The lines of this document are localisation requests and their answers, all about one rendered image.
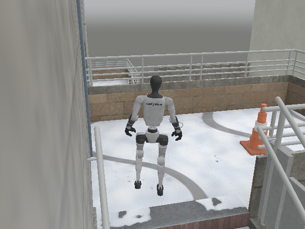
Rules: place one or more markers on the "left robot upper arm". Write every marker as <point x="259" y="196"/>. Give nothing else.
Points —
<point x="136" y="107"/>

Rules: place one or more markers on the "right robot shin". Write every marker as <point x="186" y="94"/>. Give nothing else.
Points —
<point x="161" y="170"/>

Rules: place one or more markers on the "robot left foot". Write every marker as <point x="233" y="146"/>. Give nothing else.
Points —
<point x="137" y="185"/>

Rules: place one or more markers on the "right robot upper arm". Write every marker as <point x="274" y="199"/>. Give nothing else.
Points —
<point x="171" y="109"/>

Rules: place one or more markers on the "left robot hand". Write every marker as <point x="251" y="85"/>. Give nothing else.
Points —
<point x="127" y="131"/>

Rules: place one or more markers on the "right robot hand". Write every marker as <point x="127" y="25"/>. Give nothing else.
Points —
<point x="177" y="134"/>

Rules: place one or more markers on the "robot right forearm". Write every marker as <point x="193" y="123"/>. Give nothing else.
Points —
<point x="176" y="126"/>

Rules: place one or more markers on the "robot left forearm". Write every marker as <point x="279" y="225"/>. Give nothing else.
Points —
<point x="130" y="123"/>

